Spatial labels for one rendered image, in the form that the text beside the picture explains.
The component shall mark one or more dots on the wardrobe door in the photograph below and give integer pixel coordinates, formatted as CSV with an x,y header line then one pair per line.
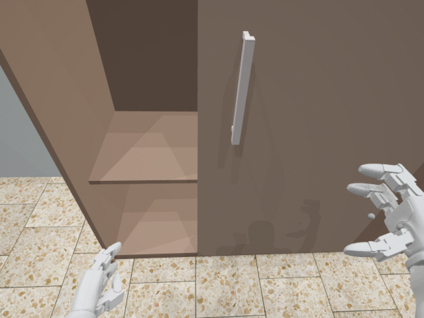
x,y
334,84
377,226

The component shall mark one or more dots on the handle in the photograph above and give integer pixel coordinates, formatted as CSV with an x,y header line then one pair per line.
x,y
244,75

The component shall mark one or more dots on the left robot hand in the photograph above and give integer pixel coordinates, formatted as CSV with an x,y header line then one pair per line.
x,y
94,281

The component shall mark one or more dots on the right robot forearm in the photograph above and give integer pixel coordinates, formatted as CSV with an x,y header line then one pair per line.
x,y
415,266

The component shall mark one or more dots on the right robot hand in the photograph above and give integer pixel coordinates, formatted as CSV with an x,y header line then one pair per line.
x,y
410,213

